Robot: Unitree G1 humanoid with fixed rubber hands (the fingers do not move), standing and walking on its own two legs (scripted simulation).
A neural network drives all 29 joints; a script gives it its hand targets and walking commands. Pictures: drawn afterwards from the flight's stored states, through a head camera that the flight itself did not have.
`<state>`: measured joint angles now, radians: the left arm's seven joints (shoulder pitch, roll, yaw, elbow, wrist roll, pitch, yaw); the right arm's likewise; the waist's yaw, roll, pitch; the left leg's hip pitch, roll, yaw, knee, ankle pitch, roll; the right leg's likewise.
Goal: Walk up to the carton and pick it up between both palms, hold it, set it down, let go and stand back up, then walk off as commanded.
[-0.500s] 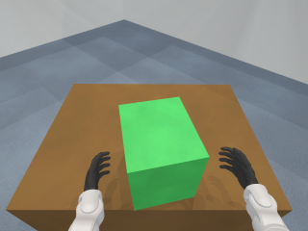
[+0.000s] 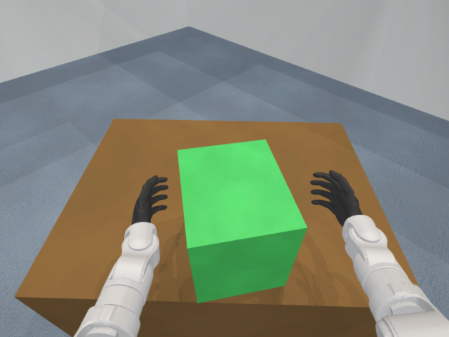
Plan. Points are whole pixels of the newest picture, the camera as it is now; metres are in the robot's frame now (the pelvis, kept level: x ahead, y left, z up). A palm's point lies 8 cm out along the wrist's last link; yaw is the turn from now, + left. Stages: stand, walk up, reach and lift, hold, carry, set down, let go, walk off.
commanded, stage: reach and lift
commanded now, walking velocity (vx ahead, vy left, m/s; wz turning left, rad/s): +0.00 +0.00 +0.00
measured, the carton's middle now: (232, 219) +0.41 +0.01 -0.06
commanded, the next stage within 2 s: none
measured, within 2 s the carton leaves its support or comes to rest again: neither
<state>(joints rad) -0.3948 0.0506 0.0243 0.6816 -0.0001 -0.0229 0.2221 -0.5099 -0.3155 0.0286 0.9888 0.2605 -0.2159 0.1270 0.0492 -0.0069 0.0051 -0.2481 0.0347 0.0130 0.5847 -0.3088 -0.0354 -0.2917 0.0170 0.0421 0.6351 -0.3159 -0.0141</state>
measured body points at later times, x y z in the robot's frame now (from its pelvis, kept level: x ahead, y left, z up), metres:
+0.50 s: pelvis +0.01 +0.00 +0.00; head +0.03 -0.01 +0.45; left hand +0.40 +0.20 +0.08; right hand +0.45 -0.19 +0.09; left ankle +0.00 +0.15 -0.73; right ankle +0.02 -0.11 -0.73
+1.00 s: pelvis +0.01 -0.01 -0.01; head +0.07 -0.02 +0.44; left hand +0.41 +0.21 +0.04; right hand +0.47 -0.19 +0.06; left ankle +0.00 +0.15 -0.73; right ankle +0.02 -0.11 -0.73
